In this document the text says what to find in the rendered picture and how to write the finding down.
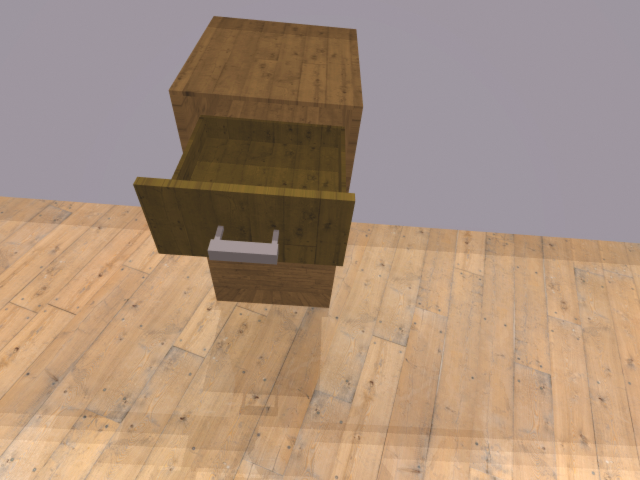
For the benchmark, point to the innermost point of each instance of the handle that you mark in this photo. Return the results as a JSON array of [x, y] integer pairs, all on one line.
[[240, 251]]

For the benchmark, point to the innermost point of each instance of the drawer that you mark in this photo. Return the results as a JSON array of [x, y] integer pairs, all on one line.
[[253, 177]]

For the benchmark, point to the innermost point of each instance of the cabinet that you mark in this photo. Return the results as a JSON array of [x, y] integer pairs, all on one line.
[[274, 71]]

